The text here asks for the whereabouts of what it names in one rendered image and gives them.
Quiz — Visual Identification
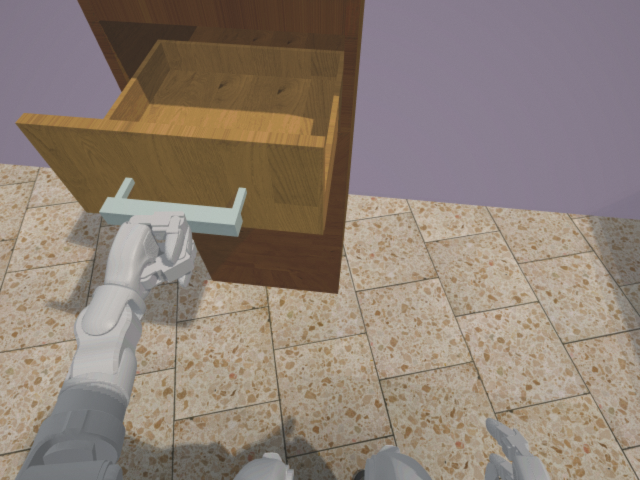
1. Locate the cabinet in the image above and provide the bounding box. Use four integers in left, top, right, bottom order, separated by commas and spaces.
77, 0, 365, 294

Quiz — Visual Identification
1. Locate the left robot hand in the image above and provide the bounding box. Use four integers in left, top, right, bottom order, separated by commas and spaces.
104, 211, 197, 300

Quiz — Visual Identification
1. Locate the robot left upper arm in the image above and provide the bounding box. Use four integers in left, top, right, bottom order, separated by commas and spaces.
19, 460, 123, 480

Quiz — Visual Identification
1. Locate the handle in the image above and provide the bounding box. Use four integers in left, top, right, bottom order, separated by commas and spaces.
99, 178, 247, 237

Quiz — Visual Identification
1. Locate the robot left thigh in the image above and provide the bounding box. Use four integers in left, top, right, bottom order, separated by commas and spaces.
233, 458, 294, 480

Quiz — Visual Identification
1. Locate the robot left forearm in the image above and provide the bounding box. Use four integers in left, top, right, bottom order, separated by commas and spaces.
15, 284, 146, 480

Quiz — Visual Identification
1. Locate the left robot shin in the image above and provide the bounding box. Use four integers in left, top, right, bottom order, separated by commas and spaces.
262, 452, 282, 461

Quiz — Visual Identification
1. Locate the drawer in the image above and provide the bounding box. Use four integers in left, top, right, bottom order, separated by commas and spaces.
15, 39, 344, 235

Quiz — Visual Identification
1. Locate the right robot hand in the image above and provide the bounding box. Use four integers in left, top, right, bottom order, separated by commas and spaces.
485, 418, 551, 480

